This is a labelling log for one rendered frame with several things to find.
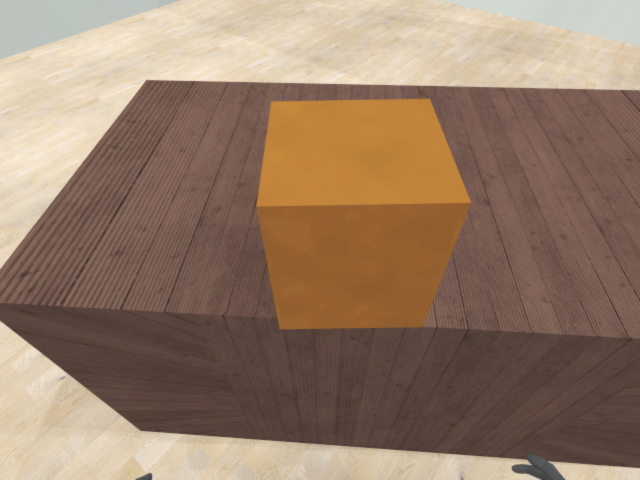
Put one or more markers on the pedestal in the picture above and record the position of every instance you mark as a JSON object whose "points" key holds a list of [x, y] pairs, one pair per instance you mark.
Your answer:
{"points": [[146, 280]]}

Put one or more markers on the right robot hand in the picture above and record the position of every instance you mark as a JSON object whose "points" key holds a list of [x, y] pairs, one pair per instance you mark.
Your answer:
{"points": [[539, 468]]}

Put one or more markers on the carton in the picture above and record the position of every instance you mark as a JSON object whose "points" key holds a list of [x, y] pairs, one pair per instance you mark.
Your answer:
{"points": [[360, 205]]}

